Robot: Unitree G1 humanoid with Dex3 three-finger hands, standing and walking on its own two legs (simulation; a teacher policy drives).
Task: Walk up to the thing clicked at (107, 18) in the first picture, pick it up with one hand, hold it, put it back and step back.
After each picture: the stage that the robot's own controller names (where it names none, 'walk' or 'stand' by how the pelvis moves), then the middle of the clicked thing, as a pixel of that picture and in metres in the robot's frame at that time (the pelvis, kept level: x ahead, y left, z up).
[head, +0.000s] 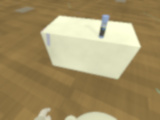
stand; (103, 27) +1.00 -0.09 +0.07
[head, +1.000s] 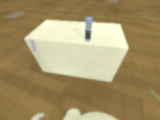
walk; (88, 30) +0.89 +0.11 +0.09
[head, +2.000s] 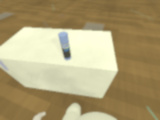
walk; (65, 47) +0.55 +0.26 +0.07
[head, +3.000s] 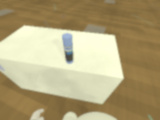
stand; (68, 50) +0.51 +0.20 +0.09
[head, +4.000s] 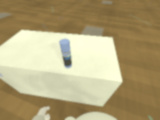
stand; (66, 55) +0.48 +0.21 +0.07
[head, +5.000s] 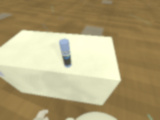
stand; (66, 54) +0.49 +0.22 +0.06
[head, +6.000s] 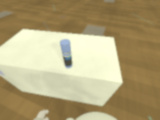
stand; (67, 55) +0.48 +0.21 +0.06
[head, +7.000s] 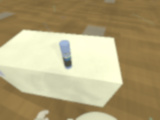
stand; (66, 56) +0.48 +0.21 +0.06
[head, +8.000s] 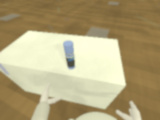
rise first; (70, 56) +0.48 +0.20 +0.06
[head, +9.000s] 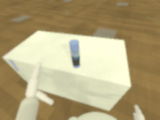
go down; (75, 55) +0.50 +0.18 +0.07
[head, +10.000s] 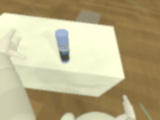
go down; (63, 49) +0.48 +0.17 +0.09
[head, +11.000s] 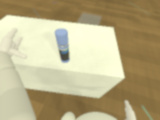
approach; (63, 48) +0.49 +0.18 +0.10
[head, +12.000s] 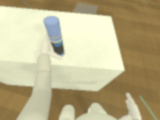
close in; (56, 40) +0.49 +0.19 +0.13
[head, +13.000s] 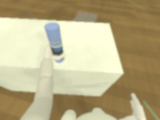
lift; (56, 45) +0.46 +0.19 +0.15
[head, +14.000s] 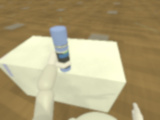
lift; (62, 52) +0.34 +0.18 +0.26
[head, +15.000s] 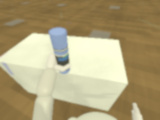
hold; (61, 54) +0.32 +0.17 +0.25
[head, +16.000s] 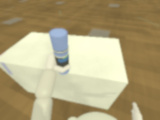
hold; (61, 55) +0.32 +0.17 +0.24
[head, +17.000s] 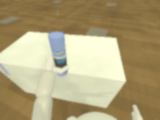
hold; (59, 57) +0.33 +0.19 +0.22
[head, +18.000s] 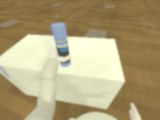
crouch; (62, 47) +0.40 +0.18 +0.24
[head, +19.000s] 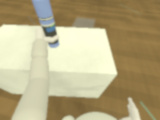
lower; (48, 26) +0.52 +0.21 +0.26
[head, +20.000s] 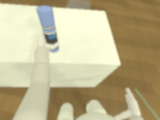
lower; (50, 33) +0.54 +0.20 +0.14
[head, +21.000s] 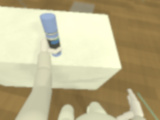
lower; (53, 38) +0.51 +0.19 +0.13
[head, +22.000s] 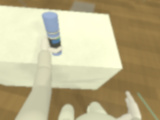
lower; (54, 37) +0.51 +0.19 +0.14
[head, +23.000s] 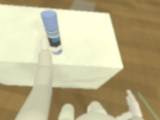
lower; (53, 36) +0.52 +0.19 +0.14
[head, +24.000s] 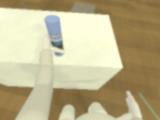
withdraw; (56, 39) +0.51 +0.18 +0.13
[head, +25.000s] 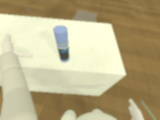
sink last; (63, 47) +0.48 +0.17 +0.12
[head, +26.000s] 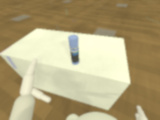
stand; (74, 51) +0.51 +0.19 +0.10
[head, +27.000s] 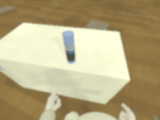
stand; (70, 49) +0.49 +0.17 +0.12
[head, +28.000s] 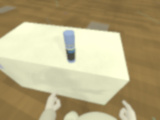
stand; (70, 48) +0.50 +0.18 +0.12
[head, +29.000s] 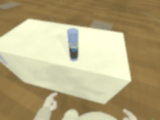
stand; (73, 46) +0.51 +0.17 +0.12
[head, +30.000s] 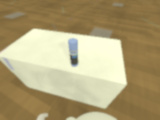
stand; (73, 54) +0.51 +0.17 +0.06
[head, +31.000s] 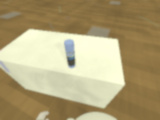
stand; (70, 55) +0.49 +0.19 +0.06
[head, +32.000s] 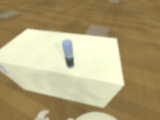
stand; (69, 55) +0.48 +0.20 +0.06
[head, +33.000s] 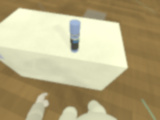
walk; (74, 38) +0.58 +0.14 +0.08
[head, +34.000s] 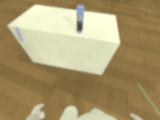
walk; (79, 20) +0.88 +0.20 +0.08
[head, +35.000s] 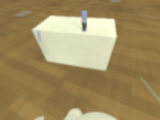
stand; (84, 22) +1.15 +0.20 +0.07
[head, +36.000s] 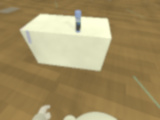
stand; (78, 22) +1.09 +0.21 +0.06
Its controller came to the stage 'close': yes
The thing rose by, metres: 0.20
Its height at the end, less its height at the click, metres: +0.00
